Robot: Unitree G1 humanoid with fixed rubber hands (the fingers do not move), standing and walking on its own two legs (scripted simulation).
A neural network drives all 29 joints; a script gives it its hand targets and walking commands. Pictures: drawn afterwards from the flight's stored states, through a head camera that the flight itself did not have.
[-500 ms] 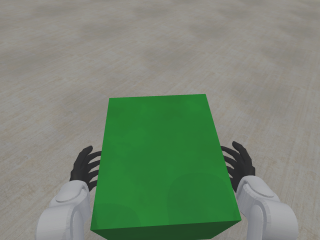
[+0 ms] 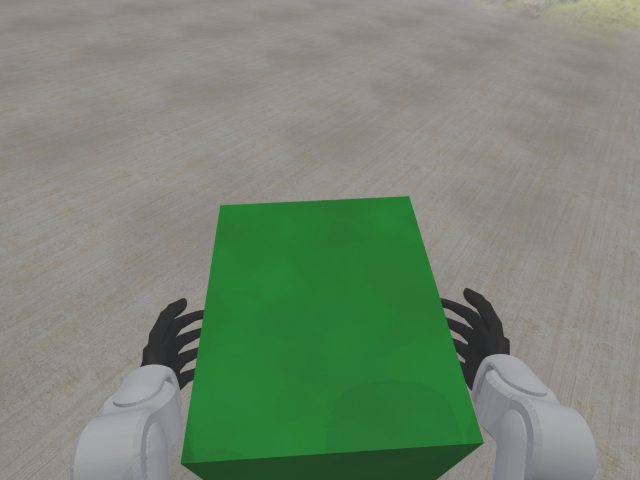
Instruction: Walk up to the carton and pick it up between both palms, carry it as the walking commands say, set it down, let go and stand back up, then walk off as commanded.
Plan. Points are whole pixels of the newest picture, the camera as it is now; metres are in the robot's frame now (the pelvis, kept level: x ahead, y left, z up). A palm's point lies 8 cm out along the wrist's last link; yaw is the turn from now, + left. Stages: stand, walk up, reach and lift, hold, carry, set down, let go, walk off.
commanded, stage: carry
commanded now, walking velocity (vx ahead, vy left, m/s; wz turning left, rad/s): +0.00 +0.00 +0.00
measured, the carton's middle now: (323, 347) +0.29 -0.01 +0.03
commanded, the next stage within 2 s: none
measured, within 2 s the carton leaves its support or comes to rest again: neither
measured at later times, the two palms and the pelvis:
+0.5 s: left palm (179, 362) +0.23 +0.15 +0.10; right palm (490, 361) +0.24 -0.18 +0.11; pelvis +0.01 -0.01 +0.00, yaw +0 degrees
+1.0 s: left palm (180, 359) +0.24 +0.15 +0.10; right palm (487, 358) +0.24 -0.18 +0.11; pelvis +0.01 -0.01 +0.00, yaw +0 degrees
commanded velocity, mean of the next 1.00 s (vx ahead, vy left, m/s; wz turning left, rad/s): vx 0.00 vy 0.00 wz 0.00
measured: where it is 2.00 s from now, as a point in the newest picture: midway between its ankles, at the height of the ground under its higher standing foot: outside the picture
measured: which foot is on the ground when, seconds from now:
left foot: down 0.00-1.00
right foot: down 0.00-1.00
